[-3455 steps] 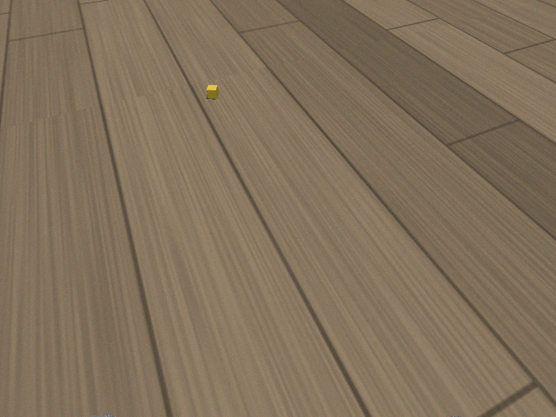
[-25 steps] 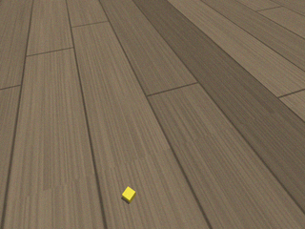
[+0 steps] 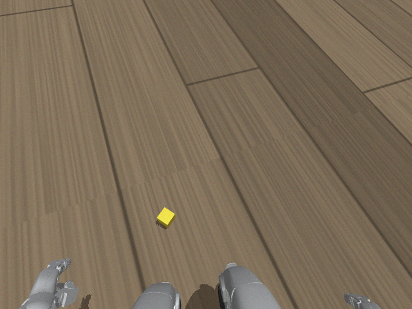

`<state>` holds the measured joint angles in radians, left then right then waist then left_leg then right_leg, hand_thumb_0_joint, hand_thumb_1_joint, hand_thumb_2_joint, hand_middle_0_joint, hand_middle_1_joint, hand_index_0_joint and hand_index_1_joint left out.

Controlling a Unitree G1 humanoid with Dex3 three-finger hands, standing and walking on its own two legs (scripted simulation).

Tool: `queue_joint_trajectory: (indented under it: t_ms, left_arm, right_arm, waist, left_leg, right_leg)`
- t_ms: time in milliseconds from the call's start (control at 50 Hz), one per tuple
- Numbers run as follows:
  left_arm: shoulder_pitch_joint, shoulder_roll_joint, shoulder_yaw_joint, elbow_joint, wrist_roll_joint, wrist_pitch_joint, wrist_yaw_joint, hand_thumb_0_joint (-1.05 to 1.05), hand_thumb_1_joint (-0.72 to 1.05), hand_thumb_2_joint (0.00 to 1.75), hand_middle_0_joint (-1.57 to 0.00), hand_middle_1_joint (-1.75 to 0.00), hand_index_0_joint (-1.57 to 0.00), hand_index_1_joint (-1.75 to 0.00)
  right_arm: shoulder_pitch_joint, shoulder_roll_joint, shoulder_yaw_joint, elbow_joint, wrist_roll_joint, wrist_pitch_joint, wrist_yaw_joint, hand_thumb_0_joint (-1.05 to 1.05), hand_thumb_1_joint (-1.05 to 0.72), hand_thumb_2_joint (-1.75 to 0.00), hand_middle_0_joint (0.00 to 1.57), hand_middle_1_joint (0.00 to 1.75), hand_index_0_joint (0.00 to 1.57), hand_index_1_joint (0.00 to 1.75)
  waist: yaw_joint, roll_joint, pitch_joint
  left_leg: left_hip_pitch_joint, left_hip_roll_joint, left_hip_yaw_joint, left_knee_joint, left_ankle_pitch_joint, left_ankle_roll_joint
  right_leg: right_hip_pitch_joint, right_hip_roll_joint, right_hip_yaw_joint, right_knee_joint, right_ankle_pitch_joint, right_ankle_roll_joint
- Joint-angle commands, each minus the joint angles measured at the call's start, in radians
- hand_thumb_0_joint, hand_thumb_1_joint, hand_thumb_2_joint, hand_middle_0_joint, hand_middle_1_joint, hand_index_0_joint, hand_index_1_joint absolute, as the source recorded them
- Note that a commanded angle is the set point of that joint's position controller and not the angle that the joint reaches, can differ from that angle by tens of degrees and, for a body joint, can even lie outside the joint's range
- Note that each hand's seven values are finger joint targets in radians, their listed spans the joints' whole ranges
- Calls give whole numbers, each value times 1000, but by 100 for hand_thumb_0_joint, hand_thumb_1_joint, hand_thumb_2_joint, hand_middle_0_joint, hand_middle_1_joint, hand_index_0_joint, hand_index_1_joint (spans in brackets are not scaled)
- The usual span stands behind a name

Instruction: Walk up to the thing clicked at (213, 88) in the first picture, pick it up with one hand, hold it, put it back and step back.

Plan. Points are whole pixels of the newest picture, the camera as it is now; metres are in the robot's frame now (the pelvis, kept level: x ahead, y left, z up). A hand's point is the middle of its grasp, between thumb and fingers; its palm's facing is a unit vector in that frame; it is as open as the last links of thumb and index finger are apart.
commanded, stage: step back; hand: left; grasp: from above
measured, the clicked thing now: (166, 217) +0.46 +0.14 -0.73
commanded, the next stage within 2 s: none
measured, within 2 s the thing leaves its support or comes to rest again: neither
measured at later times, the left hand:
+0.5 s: hand out of the picture +0.00 +0.22 -0.13, palm faces -0.08 -0.91 -0.42, open 7.4 cm
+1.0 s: hand out of the picture -0.17 +0.24 -0.15, palm faces -0.01 -0.93 -0.37, open 7.4 cm
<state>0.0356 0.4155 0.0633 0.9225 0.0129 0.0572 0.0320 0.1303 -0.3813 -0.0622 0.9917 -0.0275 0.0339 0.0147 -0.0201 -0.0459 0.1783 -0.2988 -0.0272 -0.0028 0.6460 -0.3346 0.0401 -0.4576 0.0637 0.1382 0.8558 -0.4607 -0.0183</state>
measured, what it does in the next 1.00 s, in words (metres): walks backwards: right foot, then left foot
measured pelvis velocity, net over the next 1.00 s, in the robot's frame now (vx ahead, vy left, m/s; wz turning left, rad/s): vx -0.27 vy -0.03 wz -0.04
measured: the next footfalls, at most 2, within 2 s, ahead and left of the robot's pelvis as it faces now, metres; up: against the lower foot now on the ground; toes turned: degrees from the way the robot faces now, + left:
right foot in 0.34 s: -0.06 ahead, -0.14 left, +0.00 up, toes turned -1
left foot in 0.74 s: -0.16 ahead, +0.08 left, +0.00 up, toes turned -3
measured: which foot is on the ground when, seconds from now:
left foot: down 0.00-0.38, up 0.40-0.72, down 0.74-1.00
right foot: up 0.00-0.32, down 0.34-0.76, up 0.78-1.00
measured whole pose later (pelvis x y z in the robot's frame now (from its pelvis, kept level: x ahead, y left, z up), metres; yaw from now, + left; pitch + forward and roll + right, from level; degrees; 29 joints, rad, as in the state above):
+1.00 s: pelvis -0.27 -0.03 +0.01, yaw -2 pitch -2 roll -1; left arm 0.20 0.40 0.09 0.83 0.01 0.06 0.02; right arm 0.14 -0.36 -0.04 0.85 -0.03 0.03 0.00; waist 0.02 -0.04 0.15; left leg -0.33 0.02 -0.02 0.56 -0.20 0.02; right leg -0.41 0.11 0.17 1.16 -0.47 0.02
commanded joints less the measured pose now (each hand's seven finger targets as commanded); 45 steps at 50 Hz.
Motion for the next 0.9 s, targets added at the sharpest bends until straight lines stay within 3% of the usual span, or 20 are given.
queue_joint_trajectory:
  t_ms: [0, 60, 200, 260, 300, 320, 340, 360, 380, 460, 560, 620, 700, 720, 740, 760, 780, 820, 840, 880]
  left_arm:
    - [60, 149, 37, -74, 1, -10, 12, 0, 90, 90, -20, -30, -20, -30]
    - [120, 150, 48, -87, 0, -11, 4, 0, 90, 90, -20, -30, -20, -30]
    - [92, 138, 58, -148, 2, -29, -6, 0, 90, 90, -20, -30, -20, -30]
    - [153, 137, 66, -120, 6, -34, -14, 0, 90, 90, -20, -30, -20, -30]
    - [229, 125, 69, -85, 14, -38, -15, 0, 90, 90, -20, -30, -20, -30]
    - [251, 145, 75, -77, 20, -43, -12, 0, 90, 90, -20, -30, -20, -30]
    - [245, 212, 92, -89, 33, -48, -12, 0, 90, 90, -20, -30, -20, -30]
    - [174, 294, 107, -124, 19, -42, -18, 0, 90, 90, -20, -30, -20, -30]
    - [89, 328, 109, -168, 35, -47, -13, 0, 90, 90, -20, -30, -20, -30]
    - [15, 179, 82, -200, 19, -51, -4, 0, 90, 90, -20, -30, -20, -30]
    - [165, 144, 76, -202, 23, -40, 3, 0, 90, 90, -20, -30, -20, -30]
    - [160, 162, 78, -217, 17, -31, 6, 0, 90, 90, -20, -30, -20, -30]
    - [90, 178, 60, -238, 4, -10, -6, 0, 90, 90, -20, -30, -20, -30]
    - [113, 149, 53, -242, 3, -6, -9, 0, 90, 90, -20, -30, -20, -30]
    - [110, 120, 47, -243, -2, -9, -9, 0, 90, 90, -20, -30, -20, -30]
    - [34, 168, 71, -249, 12, -8, 6, 0, 90, 90, -20, -30, -20, -30]
    - [34, 187, 78, -233, 18, -9, 7, 0, 90, 90, -20, -30, -20, -30]
    - [105, 158, 74, -194, -4, -7, -4, 0, 90, 90, -20, -30, -20, -30]
    - [163, 155, 75, -173, -7, -6, -5, 0, 90, 90, -20, -30, -20, -30]
    - [193, 162, 83, -156, 1, -8, -9, 0, 90, 90, -20, -30, -20, -30]
  right_arm:
    - [-22, -263, -60, -114, -13, -33, -39, 0, -90, -90, 20, 30, 20, 30]
    - [-36, -240, -50, -147, -2, -36, -47, 0, -90, -90, 20, 30, 20, 30]
    - [64, -248, -57, -169, 5, -32, -51, 0, -90, -90, 20, 30, 20, 30]
    - [21, -269, -60, -191, 5, -21, -43, 0, -90, -90, 20, 30, 20, 30]
    - [-17, -275, -60, -199, 14, -12, -40, 0, -90, -90, 20, 30, 20, 30]
    - [-33, -250, -50, -198, 23, -9, -37, 0, -90, -90, 20, 30, 20, 30]
    - [-24, -208, -38, -206, 31, -6, -35, 0, -90, -90, 20, 30, 20, 30]
    - [-56, -174, -34, -219, 32, -2, -42, 0, -90, -90, 20, 30, 20, 30]
    - [-43, -207, -53, -201, 20, 5, -53, 0, -90, -90, 20, 30, 20, 30]
    - [60, -190, -32, -140, 35, -1, -46, 0, -90, -90, 20, 30, 20, 30]
    - [49, -179, -12, -171, 32, -16, -56, 0, -90, -90, 20, 30, 20, 30]
    - [76, -178, -17, -181, 21, -22, -55, 0, -90, -90, 20, 30, 20, 30]
    - [177, -192, -42, -140, 3, -28, -41, 0, -90, -90, 20, 30, 20, 30]
    - [151, -240, -57, -153, -13, -28, -39, 0, -90, -90, 20, 30, 20, 30]
    - [98, -325, -73, -173, -21, -26, -31, 0, -90, -90, 20, 30, 20, 30]
    - [74, -382, -84, -193, -22, -24, -26, 0, -90, -90, 20, 30, 20, 30]
    - [29, -359, -81, -200, -20, -31, -33, 0, -90, -90, 20, 30, 20, 30]
    - [-30, -264, -47, -215, -25, -38, -38, 0, -90, -90, 20, 30, 20, 30]
    - [-61, -242, -44, -225, -19, -37, -41, 0, -90, -90, 20, 30, 20, 30]
    - [-38, -234, -47, -223, -5, -36, -40, 0, -90, -90, 20, 30, 20, 30]
  waist:
    - [10, 184, -215]
    - [40, 183, -227]
    - [-23, 189, -248]
    - [-3, 216, -276]
    - [39, 204, -282]
    - [55, 157, -280]
    - [47, -25, -259]
    - [70, -231, -187]
    - [66, -250, -128]
    - [-4, -103, -118]
    - [81, -112, -228]
    - [71, -151, -275]
    - [6, -86, -267]
    - [19, 42, -257]
    - [24, 266, -219]
    - [-34, 292, -181]
    - [-21, 263, -143]
    - [41, 155, -140]
    - [74, 158, -136]
    - [63, 160, -148]
  left_leg:
    - [163, 322, -313, -217, 700, 182]
    - [216, 274, -221, -178, 666, 174]
    - [333, 301, -216, -125, 652, 207]
    - [236, 276, -193, -96, 534, 167]
    - [121, 257, -173, -52, 432, 124]
    - [33, 222, -151, -21, 327, 77]
    - [-145, 118, -112, 109, 113, 12]
    - [-189, -74, -24, 321, -245, -40]
    - [-116, -49, -125, 522, -319, -56]
    - [-176, -111, -159, 564, -153, -43]
    - [-274, -72, -116, 325, -181, -78]
    - [-165, -7, -76, 118, -182, -62]
    - [118, 8, -37, -226, 164, -12]
    - [173, 134, -225, -267, 167, 29]
    - [188, 317, -464, -328, 239, 124]
    - [-31, 427, -545, -352, 240, 243]
    - [-101, 433, -565, -365, 230, 270]
    - [-20, 281, -308, -292, 412, 181]
    - [-1, 253, -247, -284, 408, 158]
    - [61, 252, -244, -266, 370, 170]
  right_leg:
    - [-70, 43, 86, 336, -92, -11]
    - [-88, 53, 67, 389, -16, 9]
    - [-38, -11, -6, 59, -58, 50]
    - [118, -36, -81, -173, 9, 32]
    - [272, -30, -124, -392, 212, 10]
    - [334, -52, -76, -421, 303, -12]
    - [380, -198, 170, -451, 360, -63]
    - [193, -391, 385, -544, 340, -234]
    - [9, -484, 488, -574, 340, -319]
    - [164, -241, 95, -448, 559, -151]
    - [504, -256, 112, -367, 698, -194]
    - [507, -304, 132, -336, 734, -198]
    - [256, -240, 65, -266, 478, -98]
    - [111, -172, 32, -191, 296, -55]
    - [-66, -11, -88, -12, -37, -9]
    - [8, 20, -19, 204, -199, 11]
    - [44, 20, 44, 340, -166, 9]
    - [-13, 63, 89, 418, -58, 2]
    - [-42, 72, 80, 448, -18, -2]
    - [-41, 69, 59, 451, 2, 23]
